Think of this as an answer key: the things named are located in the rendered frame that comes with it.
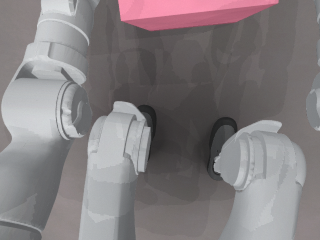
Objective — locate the robot right foot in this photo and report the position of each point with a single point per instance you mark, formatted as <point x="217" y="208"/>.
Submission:
<point x="222" y="130"/>

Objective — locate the left robot upper arm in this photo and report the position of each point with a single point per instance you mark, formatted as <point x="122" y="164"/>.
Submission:
<point x="44" y="117"/>

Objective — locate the carton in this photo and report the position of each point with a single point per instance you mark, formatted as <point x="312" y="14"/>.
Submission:
<point x="158" y="15"/>

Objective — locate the right robot upper arm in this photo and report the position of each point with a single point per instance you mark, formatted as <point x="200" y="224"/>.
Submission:
<point x="313" y="104"/>

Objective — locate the left robot forearm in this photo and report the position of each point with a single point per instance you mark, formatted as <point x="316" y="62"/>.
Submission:
<point x="61" y="42"/>

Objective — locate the robot left foot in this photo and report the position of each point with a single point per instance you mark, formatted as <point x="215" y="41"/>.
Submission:
<point x="151" y="119"/>

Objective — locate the robot foot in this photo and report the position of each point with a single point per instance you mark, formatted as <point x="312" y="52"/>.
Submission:
<point x="151" y="119"/>
<point x="222" y="130"/>

